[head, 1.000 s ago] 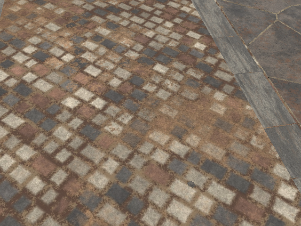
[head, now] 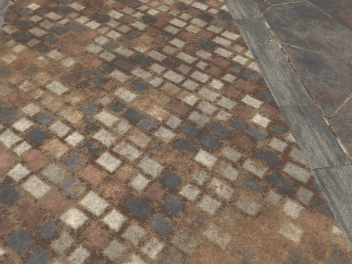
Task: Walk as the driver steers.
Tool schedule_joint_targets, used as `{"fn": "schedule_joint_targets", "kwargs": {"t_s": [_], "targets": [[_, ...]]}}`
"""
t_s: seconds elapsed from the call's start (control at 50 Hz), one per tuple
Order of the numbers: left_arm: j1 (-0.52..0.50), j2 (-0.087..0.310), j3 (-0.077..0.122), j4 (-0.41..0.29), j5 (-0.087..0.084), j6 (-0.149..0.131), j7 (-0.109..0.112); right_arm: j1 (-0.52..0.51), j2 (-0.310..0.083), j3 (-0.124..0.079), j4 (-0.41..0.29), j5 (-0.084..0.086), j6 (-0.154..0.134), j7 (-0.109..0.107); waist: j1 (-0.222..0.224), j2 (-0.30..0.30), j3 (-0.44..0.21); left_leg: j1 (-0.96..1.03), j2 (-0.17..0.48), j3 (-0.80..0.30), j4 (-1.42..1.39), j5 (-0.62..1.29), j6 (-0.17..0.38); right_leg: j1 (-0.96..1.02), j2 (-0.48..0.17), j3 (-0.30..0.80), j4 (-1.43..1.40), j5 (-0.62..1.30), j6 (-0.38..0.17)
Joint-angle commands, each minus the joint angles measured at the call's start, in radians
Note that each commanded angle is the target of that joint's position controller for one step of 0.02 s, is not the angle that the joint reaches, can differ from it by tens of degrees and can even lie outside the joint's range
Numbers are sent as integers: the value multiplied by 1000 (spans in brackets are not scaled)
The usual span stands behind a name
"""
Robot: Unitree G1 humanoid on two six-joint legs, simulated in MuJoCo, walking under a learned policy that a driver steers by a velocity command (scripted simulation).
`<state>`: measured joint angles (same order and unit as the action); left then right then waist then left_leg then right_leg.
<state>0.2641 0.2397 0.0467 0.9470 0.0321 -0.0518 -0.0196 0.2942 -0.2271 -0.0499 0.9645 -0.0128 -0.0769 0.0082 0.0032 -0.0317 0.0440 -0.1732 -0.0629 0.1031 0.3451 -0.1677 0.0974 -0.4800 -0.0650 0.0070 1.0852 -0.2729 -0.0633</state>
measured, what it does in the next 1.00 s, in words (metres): walks ahead, turning left: right foot, then left foot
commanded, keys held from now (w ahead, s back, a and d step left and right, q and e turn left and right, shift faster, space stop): w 0.12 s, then w+q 0.72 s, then w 0.16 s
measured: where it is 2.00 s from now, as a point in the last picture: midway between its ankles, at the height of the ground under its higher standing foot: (131, 151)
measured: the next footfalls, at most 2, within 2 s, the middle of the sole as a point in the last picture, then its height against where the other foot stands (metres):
right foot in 0.34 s outside the picture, level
left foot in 0.88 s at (142, 245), level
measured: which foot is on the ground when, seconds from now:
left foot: down 0.00-0.36, up 0.38-0.86, down 0.88-1.00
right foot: up 0.00-0.32, down 0.34-0.90, up 0.92-1.00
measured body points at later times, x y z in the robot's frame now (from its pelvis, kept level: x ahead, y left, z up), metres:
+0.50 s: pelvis +0.27 -0.05 +0.00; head +0.30 -0.06 +0.45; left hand +0.34 +0.22 -0.12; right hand +0.32 -0.31 -0.15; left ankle +0.18 +0.07 -0.66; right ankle +0.32 -0.12 -0.74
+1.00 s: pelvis +0.51 +0.06 -0.01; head +0.53 +0.08 +0.43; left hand +0.43 +0.31 -0.16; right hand +0.73 -0.12 -0.14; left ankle +0.53 +0.12 -0.74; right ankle +0.44 -0.11 -0.64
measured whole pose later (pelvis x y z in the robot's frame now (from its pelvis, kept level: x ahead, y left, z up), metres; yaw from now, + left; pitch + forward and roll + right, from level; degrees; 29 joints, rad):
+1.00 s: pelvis +0.51 +0.06 -0.01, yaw +25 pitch +0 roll +0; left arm 0.30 0.22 0.05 0.92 0.01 -0.06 0.00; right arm 0.15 -0.25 -0.07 0.87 -0.03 -0.02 0.01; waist 0.03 -0.01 0.07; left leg -0.32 -0.08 0.10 0.52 -0.21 0.12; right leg -0.33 -0.10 -0.07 1.21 -0.36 -0.01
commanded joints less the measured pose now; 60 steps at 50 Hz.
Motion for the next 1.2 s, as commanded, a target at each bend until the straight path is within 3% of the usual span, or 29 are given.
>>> {"fn": "schedule_joint_targets", "kwargs": {"t_s": [0.02, 0.12, 0.24, 0.28, 0.3, 0.32, 0.34, 0.36, 0.38, 0.4, 0.42, 0.44, 0.46, 0.5, 0.56, 0.68, 0.76, 0.82, 0.86, 0.88, 0.9, 0.92, 0.94, 0.96, 0.98, 1.02, 1.06, 1.1, 1.2], "targets": [[32, 35, 8, -34, 5, 14, -12, 50, -104, -17, -15, 6, -27, -1, 26, 87, 18, 16, 263, -222, -239, 157, 116, -103, -48, -7, -44, 93, 27], [-176, 24, -3, -102, -5, 12, -15, 132, -96, -9, 18, 6, -25, -2, -22, 88, 51, 80, 228, -153, -245, 268, 97, -160, -43, -52, -300, 247, 52], [-322, 40, -8, -166, -9, -2, -8, 214, -119, -12, 50, -5, -13, -17, -59, 97, 57, 231, 269, -214, -152, 421, 109, -142, 4, -54, -482, 230, 40], [-290, 59, -2, -169, -12, -14, -4, 186, -136, -18, 45, -11, -8, -23, -29, 105, 43, 248, 280, -231, -91, 503, 95, -64, 24, -48, -529, 159, 22], [-224, 74, 5, -153, -12, -22, 2, 162, -145, -21, 39, -11, -8, -23, 3, 110, 15, 233, 271, -229, -24, 592, 79, 38, 48, -53, -560, 119, 9], [-93, 91, 16, -112, -8, -32, 11, 140, -148, -23, 36, -7, -6, -20, 62, 88, -51, 200, 235, -206, 120, 643, 61, 212, 74, -69, -627, 135, -9], [75, 143, 35, -68, 11, -45, 25, 132, -126, -18, 21, 2, -8, -16, 123, 37, -163, 63, 178, -172, 339, 503, 41, 470, -6, 5, -641, 141, -43], [193, 249, 60, -74, 39, -49, 38, 178, -37, 2, -28, 36, -9, -12, 128, -131, -323, -223, 55, -95, 680, 66, 0, 756, -300, 365, -686, 1, -107], [151, 261, 66, -79, 17, -29, 30, 228, -62, -12, -29, 32, -1, -18, 85, -226, -378, -389, -15, -127, 860, -358, 5, 777, -404, 650, -803, -14, -169], [53, 173, 47, -99, 2, -19, 26, 181, -110, -27, -19, 13, 13, -21, 45, -87, -230, -435, 64, -170, 916, -291, 14, 642, -364, 527, -815, -100, -148], [-15, 99, 28, -108, -6, -23, 23, 124, -88, -25, -23, 6, 15, -12, 33, -18, -104, -434, 101, -168, 888, -213, 9, 497, -313, 383, -853, -82, -126], [-46, 70, 20, -107, -5, -29, 24, 104, -60, -23, -27, 3, 20, -4, 11, -24, -48, -405, 130, -163, 844, -166, 4, 405, -267, 274, -891, -29, -94], [-44, 53, 15, -94, -8, -36, 29, 95, -58, -27, -33, -12, 33, 4, -8, -52, -18, -383, 148, -159, 815, -146, -5, 349, -234, 192, -910, 41, -74], [-11, 53, 16, -76, -13, -54, 31, 92, -38, -27, -40, -20, 57, 18, -25, -56, -20, -368, 152, -143, 814, -106, -19, 322, -215, 100, -928, 151, -69], [32, 70, 23, -57, -19, -71, 30, 1, -35, -27, -79, -19, 73, 31, -28, -41, -3, -461, 169, -131, 780, -9, -34, 350, -209, -4, -952, 239, -76], [92, 82, 24, -31, -13, -69, 33, -218, -22, -9, -166, -18, 69, 56, 6, -37, 46, -476, 156, -56, 467, 177, -45, 391, -180, -169, -952, 363, -69], [157, 113, 32, -6, -12, -56, 42, -317, -34, -4, -213, -25, 68, 65, 33, -35, 63, -451, 133, 8, 333, 122, -5, 511, -217, -223, -913, 478, -63], [160, 144, 40, 0, -8, -35, 50, -287, -56, -14, -217, -30, 69, 58, 8, -63, 25, -355, 61, 59, 288, -22, 47, 593, -226, -272, -762, 843, -47], [161, 169, 46, 1, -8, -14, 49, -129, -86, -33, -175, -33, 60, 45, -55, -69, -70, -168, -13, 66, 235, -100, 94, 588, -225, -284, -497, 989, -44], [151, 162, 42, -8, -11, -7, 44, 33, -118, -52, -120, -44, 50, 32, -128, -20, -155, 63, -20, 24, 144, -54, 127, 471, -203, -301, -265, 846, -19], [170, 79, 20, -54, -25, -10, 35, 134, -220, -80, -104, -58, 44, 15, -144, 132, -272, 372, 242, -328, 114, -171, 207, 146, -138, -296, 64, 333, 21], [153, 64, 20, -111, -30, -18, 18, 117, -291, -91, -118, -25, 52, 9, -96, 254, -339, 503, 454, -827, -57, -97, 322, -152, 66, -152, 339, -281, 66], [27, 118, 31, -122, -21, -23, 17, 98, -253, -82, -108, -10, 62, -1, -114, 69, -225, 430, 417, -663, -78, -13, 273, -245, 2, -25, 332, -172, 53], [9, 94, 22, -126, -35, -36, 13, 39, -205, -68, -104, -5, 57, -6, -80, 60, -118, 297, 385, -525, -83, 91, 241, -231, -32, -19, 268, -87, 42], [37, 84, 21, -101, -32, -38, 14, -9, -154, -53, -103, -5, 46, -6, -33, 16, -63, 187, 329, -424, -101, 204, 190, -164, -64, -10, 170, -47, 37], [101, 70, 20, -63, 2, -3, 9, -49, -97, -32, -95, 2, 22, -8, 21, 35, -48, 81, 260, -291, -133, 304, 131, -42, -84, 0, 76, -14, 44], [118, 56, 20, -50, 1, 22, -3, -21, -108, -30, -75, 5, -2, -7, 36, 55, -45, 63, 246, -234, -163, 365, 124, -34, -71, -9, 51, 7, 48], [60, 55, 22, -61, -8, 31, -11, 22, -125, -32, -54, 2, -13, -6, 21, 68, -12, 72, 235, -178, -192, 368, 93, -97, -66, -4, 8, 76, 48], [-91, 57, 23, -100, -18, 29, -13, 81, -108, -18, -32, -3, -22, -12, -22, 85, 49, 142, 229, -77, -229, 374, 26, -221, -16, 27, -165, 241, 35]]}}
